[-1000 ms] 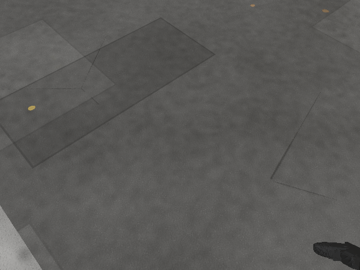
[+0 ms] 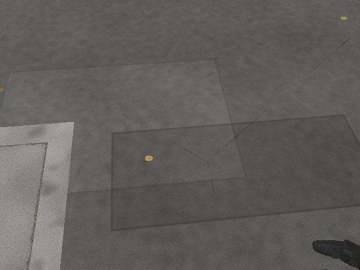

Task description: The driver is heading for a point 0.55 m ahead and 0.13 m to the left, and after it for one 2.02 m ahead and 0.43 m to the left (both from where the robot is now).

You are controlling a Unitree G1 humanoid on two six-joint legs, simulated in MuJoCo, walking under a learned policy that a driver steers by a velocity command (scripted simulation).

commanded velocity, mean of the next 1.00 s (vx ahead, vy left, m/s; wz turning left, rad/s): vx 0.37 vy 0.00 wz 0.28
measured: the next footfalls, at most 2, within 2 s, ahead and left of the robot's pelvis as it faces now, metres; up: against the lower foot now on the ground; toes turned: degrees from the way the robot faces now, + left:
left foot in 0.02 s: +0.19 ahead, +0.10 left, +0.00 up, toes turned +3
right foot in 0.52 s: +0.51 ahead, -0.06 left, +0.00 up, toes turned +13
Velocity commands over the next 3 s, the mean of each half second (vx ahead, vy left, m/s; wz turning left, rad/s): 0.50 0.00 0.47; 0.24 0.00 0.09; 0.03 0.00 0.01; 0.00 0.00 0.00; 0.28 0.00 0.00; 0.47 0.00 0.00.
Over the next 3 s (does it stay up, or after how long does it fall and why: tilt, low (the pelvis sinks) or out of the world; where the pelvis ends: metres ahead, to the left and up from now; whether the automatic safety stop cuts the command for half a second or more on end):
stays up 0.90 0.13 0.02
